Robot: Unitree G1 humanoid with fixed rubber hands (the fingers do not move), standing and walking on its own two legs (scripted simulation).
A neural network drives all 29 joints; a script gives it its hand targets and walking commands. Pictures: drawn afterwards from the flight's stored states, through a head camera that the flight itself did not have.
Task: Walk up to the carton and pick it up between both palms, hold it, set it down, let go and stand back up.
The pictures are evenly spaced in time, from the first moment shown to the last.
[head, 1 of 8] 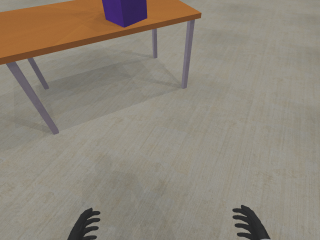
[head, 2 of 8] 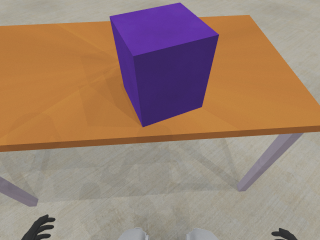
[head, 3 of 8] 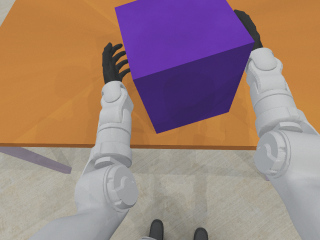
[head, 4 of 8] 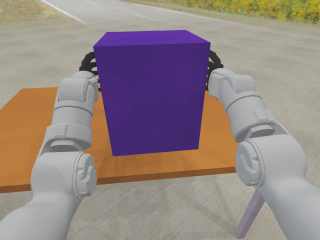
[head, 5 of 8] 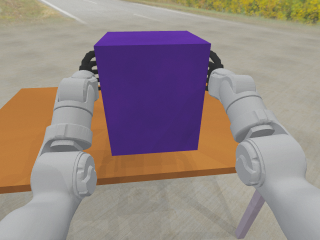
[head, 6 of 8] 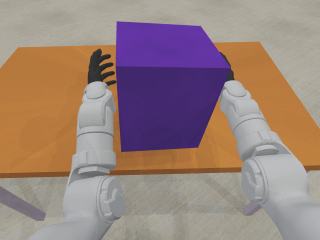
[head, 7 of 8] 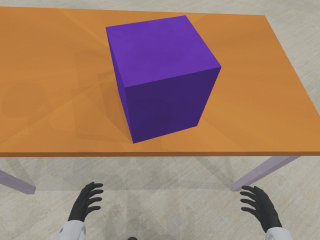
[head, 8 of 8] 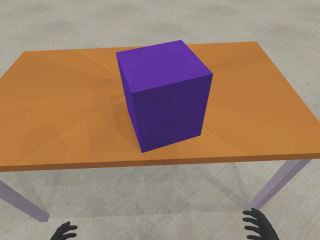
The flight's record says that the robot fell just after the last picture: no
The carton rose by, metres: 0.21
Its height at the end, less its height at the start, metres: +0.00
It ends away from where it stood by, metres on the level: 0.04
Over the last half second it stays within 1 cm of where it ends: yes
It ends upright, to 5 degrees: yes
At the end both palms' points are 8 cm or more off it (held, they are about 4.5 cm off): yes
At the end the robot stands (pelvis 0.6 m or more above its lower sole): yes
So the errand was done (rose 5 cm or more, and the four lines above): yes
